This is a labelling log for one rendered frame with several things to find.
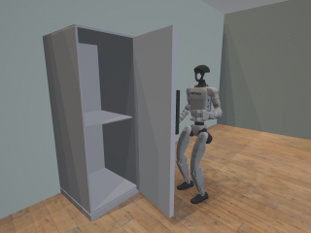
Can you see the robot left hand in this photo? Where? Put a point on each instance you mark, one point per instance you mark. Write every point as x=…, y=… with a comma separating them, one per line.
x=203, y=115

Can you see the right robot upper arm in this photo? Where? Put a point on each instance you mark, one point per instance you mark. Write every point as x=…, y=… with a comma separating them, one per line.
x=187, y=107

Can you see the left robot upper arm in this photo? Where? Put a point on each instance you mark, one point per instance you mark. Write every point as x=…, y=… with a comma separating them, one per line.
x=214, y=94

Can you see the fridge door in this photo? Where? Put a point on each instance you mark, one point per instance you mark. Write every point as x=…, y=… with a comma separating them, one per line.
x=155, y=94

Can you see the robot right foot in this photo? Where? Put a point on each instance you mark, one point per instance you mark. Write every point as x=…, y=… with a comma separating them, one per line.
x=185, y=185

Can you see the left robot forearm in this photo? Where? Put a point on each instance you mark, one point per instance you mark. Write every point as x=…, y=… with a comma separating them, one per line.
x=216, y=114

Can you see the right robot forearm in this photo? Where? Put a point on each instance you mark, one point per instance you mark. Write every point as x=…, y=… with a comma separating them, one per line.
x=183, y=114

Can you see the robot left thigh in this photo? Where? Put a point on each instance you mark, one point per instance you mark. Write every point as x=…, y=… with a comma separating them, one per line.
x=199, y=148

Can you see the handle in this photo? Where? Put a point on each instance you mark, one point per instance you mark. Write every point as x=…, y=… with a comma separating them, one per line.
x=177, y=124

